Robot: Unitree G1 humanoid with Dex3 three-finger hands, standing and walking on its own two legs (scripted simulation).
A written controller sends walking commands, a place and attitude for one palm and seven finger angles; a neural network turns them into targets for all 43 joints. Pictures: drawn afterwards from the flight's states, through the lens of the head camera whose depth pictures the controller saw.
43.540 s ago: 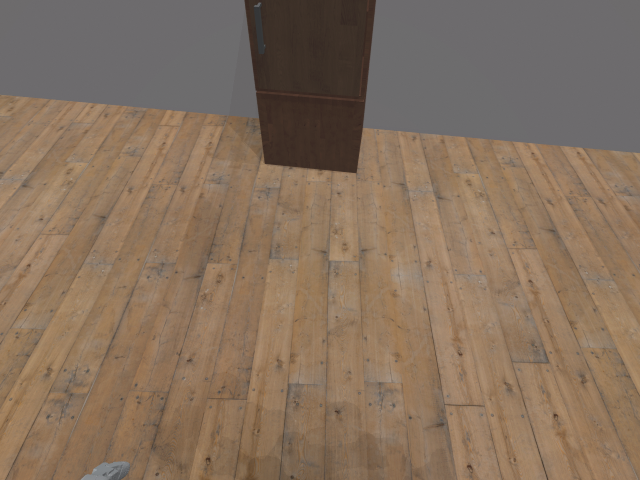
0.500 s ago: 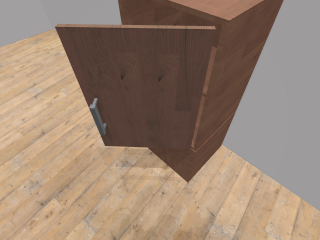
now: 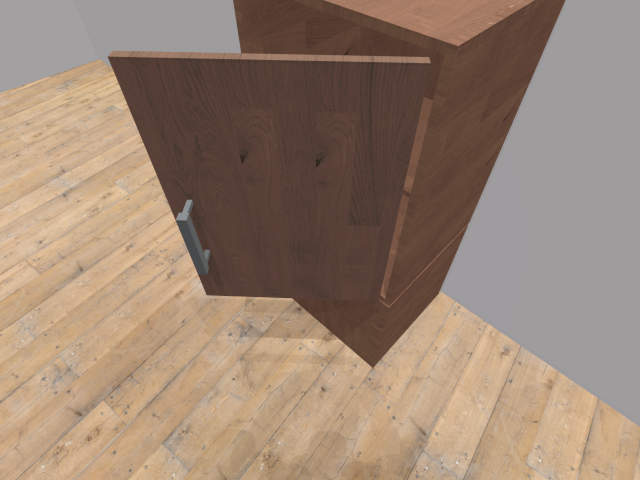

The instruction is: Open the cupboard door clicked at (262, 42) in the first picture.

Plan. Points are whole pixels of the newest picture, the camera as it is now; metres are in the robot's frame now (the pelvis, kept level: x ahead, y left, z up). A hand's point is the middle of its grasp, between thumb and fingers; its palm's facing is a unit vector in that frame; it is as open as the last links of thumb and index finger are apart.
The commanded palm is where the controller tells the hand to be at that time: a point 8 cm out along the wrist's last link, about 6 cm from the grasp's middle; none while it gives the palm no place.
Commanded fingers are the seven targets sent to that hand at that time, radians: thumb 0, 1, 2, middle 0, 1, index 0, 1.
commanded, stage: look again from close up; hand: left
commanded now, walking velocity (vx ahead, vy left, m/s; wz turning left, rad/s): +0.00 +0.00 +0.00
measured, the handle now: (196, 238) +0.55 +0.28 -0.10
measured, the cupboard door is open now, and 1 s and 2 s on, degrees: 41 41 41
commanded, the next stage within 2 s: raise the hand with hooked fingers in 0.10 s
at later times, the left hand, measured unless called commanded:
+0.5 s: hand (175, 445) +0.17 +0.19 -0.04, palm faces +0.03 -1.00 -0.03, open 8.0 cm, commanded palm +0.11 +0.26 -0.08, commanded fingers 0.00 0.53 0.74 -0.23 -0.54 -0.23 -0.54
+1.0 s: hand (147, 451) +0.17 +0.24 -0.08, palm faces +0.00 -1.00 -0.04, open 10.9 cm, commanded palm +0.14 +0.30 -0.08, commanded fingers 0.00 -0.06 0.49 -0.27 -0.92 -0.27 -0.92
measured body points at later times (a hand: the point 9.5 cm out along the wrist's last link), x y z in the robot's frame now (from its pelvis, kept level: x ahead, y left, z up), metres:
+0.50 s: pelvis -0.05 +0.01 -0.07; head -0.01 +0.01 +0.38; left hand +0.16 +0.24 -0.04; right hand +0.16 -0.25 -0.13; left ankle -0.04 +0.11 -0.74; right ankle -0.02 -0.07 -0.75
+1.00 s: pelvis -0.06 +0.02 -0.11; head +0.03 +0.03 +0.33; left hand +0.16 +0.29 -0.08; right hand +0.11 -0.20 -0.21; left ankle -0.05 +0.11 -0.74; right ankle -0.02 -0.07 -0.74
